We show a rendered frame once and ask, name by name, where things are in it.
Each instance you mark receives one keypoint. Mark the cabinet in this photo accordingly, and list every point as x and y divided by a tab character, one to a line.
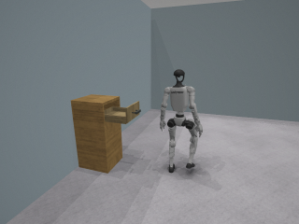
99	143

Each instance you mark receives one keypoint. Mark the robot left upper arm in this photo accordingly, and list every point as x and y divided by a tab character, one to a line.
165	97

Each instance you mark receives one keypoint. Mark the robot left forearm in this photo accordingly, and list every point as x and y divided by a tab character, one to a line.
162	113

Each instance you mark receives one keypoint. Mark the handle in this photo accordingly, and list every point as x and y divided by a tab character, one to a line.
136	111

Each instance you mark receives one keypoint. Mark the robot right hand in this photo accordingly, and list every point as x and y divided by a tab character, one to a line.
199	128

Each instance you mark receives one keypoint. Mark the robot left hand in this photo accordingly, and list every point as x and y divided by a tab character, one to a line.
162	124

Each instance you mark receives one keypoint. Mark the drawer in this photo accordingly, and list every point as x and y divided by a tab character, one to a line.
121	115

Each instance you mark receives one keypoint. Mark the robot head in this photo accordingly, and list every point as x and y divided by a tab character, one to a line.
177	74

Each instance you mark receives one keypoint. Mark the robot right forearm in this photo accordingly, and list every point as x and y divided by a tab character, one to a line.
195	115

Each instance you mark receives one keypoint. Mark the right robot thigh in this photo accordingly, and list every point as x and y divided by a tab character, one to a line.
190	125

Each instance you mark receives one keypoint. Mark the robot right upper arm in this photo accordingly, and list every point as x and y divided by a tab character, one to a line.
191	92

